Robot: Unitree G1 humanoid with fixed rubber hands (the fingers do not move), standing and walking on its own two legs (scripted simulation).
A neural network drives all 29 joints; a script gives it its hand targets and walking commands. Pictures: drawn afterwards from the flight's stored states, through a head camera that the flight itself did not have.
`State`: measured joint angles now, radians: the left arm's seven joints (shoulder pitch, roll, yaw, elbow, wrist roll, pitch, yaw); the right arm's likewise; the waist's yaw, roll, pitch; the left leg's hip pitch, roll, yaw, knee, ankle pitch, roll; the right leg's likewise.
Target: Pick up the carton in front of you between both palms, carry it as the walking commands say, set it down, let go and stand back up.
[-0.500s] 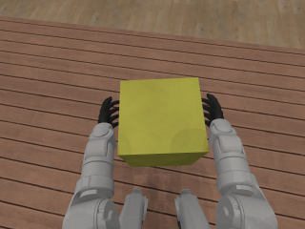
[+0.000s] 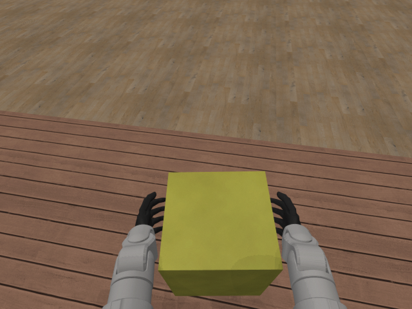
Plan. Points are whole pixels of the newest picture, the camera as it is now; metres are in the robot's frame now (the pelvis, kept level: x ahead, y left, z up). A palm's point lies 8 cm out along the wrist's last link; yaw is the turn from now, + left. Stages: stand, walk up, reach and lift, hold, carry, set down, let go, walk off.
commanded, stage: reach and lift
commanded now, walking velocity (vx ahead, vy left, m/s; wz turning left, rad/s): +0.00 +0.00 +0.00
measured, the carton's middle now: (217, 237) +0.32 +0.00 -0.08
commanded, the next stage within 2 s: hold in 1.16 s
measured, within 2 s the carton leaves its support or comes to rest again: neither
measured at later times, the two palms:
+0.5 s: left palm (139, 226) +0.29 +0.15 +0.04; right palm (299, 228) +0.29 -0.15 +0.04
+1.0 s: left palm (138, 220) +0.29 +0.15 +0.05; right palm (300, 221) +0.29 -0.15 +0.05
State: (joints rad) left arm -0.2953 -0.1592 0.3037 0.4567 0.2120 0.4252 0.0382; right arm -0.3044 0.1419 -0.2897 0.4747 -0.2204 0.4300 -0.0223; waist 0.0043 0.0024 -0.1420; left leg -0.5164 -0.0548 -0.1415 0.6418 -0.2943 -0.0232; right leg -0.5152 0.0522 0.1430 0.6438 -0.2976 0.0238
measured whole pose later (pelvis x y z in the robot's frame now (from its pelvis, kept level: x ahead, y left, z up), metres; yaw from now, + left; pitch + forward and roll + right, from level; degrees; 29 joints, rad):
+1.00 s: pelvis +0.01 +0.00 +0.02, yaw +0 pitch -4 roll +0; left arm -0.26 -0.15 0.23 0.30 0.28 0.67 0.00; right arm -0.25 0.15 -0.23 0.30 -0.28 0.68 0.00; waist 0.00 0.00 -0.01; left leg -0.10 -0.03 -0.14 0.37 -0.20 -0.02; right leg -0.10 0.03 0.14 0.38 -0.21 0.02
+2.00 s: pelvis +0.00 +0.00 +0.02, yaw +0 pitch -7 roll +0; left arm -0.28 -0.16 0.24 0.24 0.29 0.76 -0.01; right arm -0.28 0.16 -0.23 0.24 -0.28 0.76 0.01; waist 0.00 0.00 0.01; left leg -0.05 -0.03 -0.13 0.36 -0.19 -0.02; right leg -0.04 0.03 0.13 0.36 -0.19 0.01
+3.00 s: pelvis +0.31 +0.06 +0.00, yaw -2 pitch +4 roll +1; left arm 0.05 -0.13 0.07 -0.51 -0.03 1.17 0.20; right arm 0.04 0.13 -0.05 -0.45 0.02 1.14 -0.20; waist 0.01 -0.03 -0.15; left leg -0.42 0.03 0.26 0.58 -0.25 0.09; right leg -0.29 -0.09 -0.07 1.03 -0.47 0.01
